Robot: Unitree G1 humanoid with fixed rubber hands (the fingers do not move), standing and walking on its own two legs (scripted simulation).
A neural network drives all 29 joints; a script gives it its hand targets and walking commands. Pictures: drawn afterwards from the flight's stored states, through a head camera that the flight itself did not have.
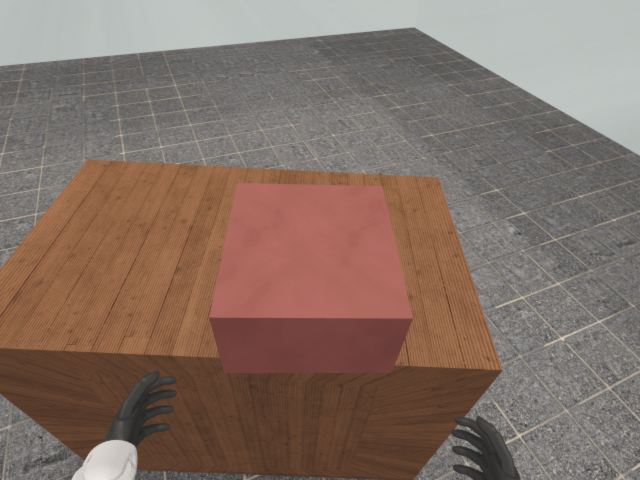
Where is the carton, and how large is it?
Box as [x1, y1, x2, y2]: [209, 183, 412, 372]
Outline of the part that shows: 237,183 209,315 224,372 391,372 412,317 382,187 347,185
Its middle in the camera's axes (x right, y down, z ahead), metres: -0.02 +0.06 +0.64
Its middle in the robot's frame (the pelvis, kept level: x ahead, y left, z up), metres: +0.44 +0.03 -0.02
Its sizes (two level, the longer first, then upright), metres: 0.277 0.258 0.151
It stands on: a pedestal, 0.67 m high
